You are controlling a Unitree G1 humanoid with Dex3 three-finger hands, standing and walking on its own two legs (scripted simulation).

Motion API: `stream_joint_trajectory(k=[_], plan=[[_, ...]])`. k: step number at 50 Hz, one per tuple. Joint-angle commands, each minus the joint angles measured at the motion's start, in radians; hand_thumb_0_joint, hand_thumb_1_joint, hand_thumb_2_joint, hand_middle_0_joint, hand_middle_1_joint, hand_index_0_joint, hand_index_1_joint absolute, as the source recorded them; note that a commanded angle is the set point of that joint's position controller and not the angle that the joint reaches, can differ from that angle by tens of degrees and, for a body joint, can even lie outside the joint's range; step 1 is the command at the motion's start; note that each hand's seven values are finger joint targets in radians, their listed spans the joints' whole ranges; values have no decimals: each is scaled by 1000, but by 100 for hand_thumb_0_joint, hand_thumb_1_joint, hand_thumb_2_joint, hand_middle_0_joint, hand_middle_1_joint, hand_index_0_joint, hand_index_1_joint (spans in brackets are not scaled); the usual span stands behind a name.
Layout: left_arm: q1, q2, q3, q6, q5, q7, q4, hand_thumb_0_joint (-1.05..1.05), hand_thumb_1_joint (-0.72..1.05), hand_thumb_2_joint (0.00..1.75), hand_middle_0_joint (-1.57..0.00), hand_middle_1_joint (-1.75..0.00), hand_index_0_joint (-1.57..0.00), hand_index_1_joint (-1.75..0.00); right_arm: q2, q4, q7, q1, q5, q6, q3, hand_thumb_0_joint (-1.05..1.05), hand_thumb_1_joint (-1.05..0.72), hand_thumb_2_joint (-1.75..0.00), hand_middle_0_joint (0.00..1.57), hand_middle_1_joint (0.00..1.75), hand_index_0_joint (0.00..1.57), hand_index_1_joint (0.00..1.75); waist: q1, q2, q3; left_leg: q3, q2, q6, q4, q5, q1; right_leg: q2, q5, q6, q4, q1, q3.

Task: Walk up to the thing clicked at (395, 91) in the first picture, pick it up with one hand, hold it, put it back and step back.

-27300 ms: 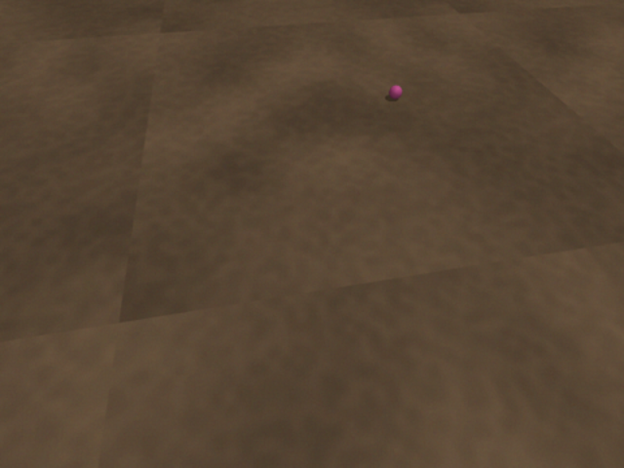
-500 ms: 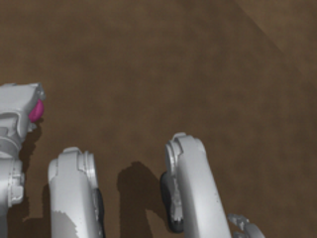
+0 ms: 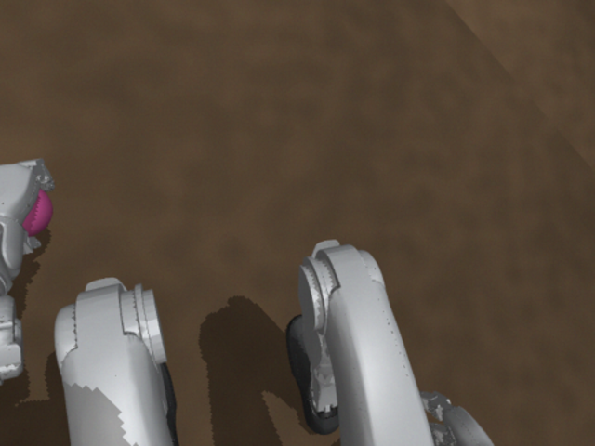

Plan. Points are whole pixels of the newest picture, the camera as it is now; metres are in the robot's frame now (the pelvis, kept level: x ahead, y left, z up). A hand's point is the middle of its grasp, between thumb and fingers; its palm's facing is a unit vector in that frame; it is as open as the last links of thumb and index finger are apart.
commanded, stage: rest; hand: left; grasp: from above
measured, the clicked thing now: (18, 209) +0.44 +0.30 -0.21
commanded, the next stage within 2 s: open in 1.68 s
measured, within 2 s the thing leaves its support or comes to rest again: rests again in 1.38 s
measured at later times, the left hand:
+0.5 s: hand (28, 221) +0.42 +0.29 -0.23, palm faces -0.45 -0.12 -0.89, open 9.7 cm
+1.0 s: hand (33, 224) +0.42 +0.29 -0.24, palm faces -0.45 -0.12 -0.89, open 9.7 cm
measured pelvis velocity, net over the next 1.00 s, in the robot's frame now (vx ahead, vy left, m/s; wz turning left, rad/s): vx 0.00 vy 0.01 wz -0.07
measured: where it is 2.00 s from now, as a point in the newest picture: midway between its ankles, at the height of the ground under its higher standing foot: (241, 416)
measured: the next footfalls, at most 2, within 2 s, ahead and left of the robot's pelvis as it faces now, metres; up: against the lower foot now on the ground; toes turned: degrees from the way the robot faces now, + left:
none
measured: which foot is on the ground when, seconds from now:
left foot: down 0.00-1.00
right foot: down 0.00-1.00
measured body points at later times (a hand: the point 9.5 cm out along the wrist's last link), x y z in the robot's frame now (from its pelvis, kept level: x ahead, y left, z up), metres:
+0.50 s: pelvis +0.00 +0.00 -0.02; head +0.25 +0.08 +0.35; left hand +0.44 +0.30 -0.18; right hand +0.05 -0.28 -0.11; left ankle +0.07 +0.14 -0.28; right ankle +0.10 -0.13 -0.28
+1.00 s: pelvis +0.00 +0.01 -0.02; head +0.25 +0.10 +0.34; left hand +0.44 +0.30 -0.19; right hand +0.04 -0.27 -0.10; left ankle +0.07 +0.14 -0.28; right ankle +0.10 -0.13 -0.28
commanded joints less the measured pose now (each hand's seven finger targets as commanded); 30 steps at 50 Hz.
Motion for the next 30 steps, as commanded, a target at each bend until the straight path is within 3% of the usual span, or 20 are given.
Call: stream_joint_trajectory(k=[1,3,5,6,7,11,13,17,19,21,22,24,26,27,29,30], plan=[[-287,276,43,-6,-18,47,-130,0,40,86,-74,-95,-80,-89,-260,-14,2,192,-10,-6,-69,0,-91,-90,20,30,20,30,-12,290,-682,139,-18,65,-217,202,488,23,255,-82,-220,347,-145],[-274,239,16,-6,-14,42,-76,0,41,84,-73,-95,-80,-89,-254,2,13,200,-16,-12,-61,0,-91,-90,20,30,20,30,-24,281,-656,139,-18,66,-204,194,472,26,252,-80,-218,340,-146],[-270,292,58,-12,-18,52,-88,0,43,86,-76,-95,-82,-89,-279,-7,18,197,-24,-17,-61,0,-91,-90,20,30,20,30,-19,292,-652,134,-18,65,-192,208,473,25,261,-79,-209,344,-154],[-231,312,80,-16,-19,57,-101,0,43,87,-76,-94,-82,-89,-277,-7,18,194,-22,-13,-62,0,-90,-90,20,30,20,30,10,305,-682,133,-18,65,-208,215,476,28,266,-79,-213,368,-152],[-218,324,89,-16,-14,61,-78,0,44,87,-77,-94,-82,-89,-281,-5,18,186,-23,-9,-63,0,-91,-90,20,30,20,30,10,297,-676,132,-17,62,-201,203,473,29,253,-85,-207,353,-153],[-283,257,24,-25,-14,65,-59,0,47,86,-79,-95,-85,-89,-267,-5,31,171,-36,-15,-47,0,-91,-90,20,30,20,30,-38,289,-615,126,-18,67,-183,151,426,33,219,-80,-207,323,-156],[-276,323,65,-35,-4,77,-74,0,46,86,-80,-92,-84,-87,-297,-14,29,176,-35,-21,-48,0,-91,-90,20,30,20,30,-27,283,-611,123,-19,66,-175,164,431,30,222,-81,-202,320,-164],[-252,350,107,-43,17,103,-47,0,55,87,-83,-94,-89,-88,-295,4,40,186,-55,-23,-45,0,-90,-90,20,30,20,30,-33,322,-606,118,-15,59,-169,182,463,34,231,-78,-178,318,-179],[-276,298,55,-42,10,102,-25,0,54,86,-83,-94,-89,-88,-289,-2,46,159,-59,-29,-40,0,-91,-90,20,30,20,30,-51,310,-588,117,-14,59,-160,155,446,36,215,-77,-180,297,-179],[-293,291,37,-46,8,102,-42,0,54,87,-84,-94,-89,-88,-293,-5,51,162,-62,-40,-31,0,-91,-90,20,30,20,30,-60,328,-588,113,-17,62,-163,160,455,34,224,-71,-182,305,-181],[-290,316,49,-46,10,107,-19,0,55,86,-84,-93,-90,-87,-300,5,53,162,-66,-45,-31,0,-91,-90,20,30,20,30,-61,323,-579,109,-15,60,-158,159,455,35,222,-72,-173,296,-187],[-236,365,91,-48,10,122,-9,0,57,87,-85,-93,-91,-87,-308,17,54,158,-66,-45,-33,0,-91,-90,20,30,20,30,-31,333,-593,107,-12,58,-163,159,446,41,223,-77,-174,317,-183],[-206,348,96,-41,15,132,-28,0,56,89,-86,-92,-91,-87,-305,13,56,159,-66,-38,-36,0,-90,-90,20,30,20,30,-24,349,-624,109,-12,56,-166,204,474,43,264,-73,-167,336,-186],[-211,347,95,-36,16,136,-23,0,57,91,-87,-92,-91,-88,-299,14,59,157,-72,-34,-29,0,-90,-90,20,30,20,30,-30,351,-630,110,-11,57,-160,208,463,44,276,-74,-163,344,-182],[-255,288,40,-33,13,131,-17,0,56,89,-86,-92,-91,-87,-287,2,66,137,-73,-41,-25,0,-91,-90,20,30,20,30,-55,345,-606,107,-10,59,-153,201,462,43,274,-71,-158,317,-188],[-276,325,47,-34,13,133,8,0,55,88,-86,-92,-90,-87,-299,9,68,137,-78,-47,-21,0,-91,-90,20,30,20,30,-70,333,-578,104,-9,61,-140,175,435,44,257,-73,-161,310,-186]])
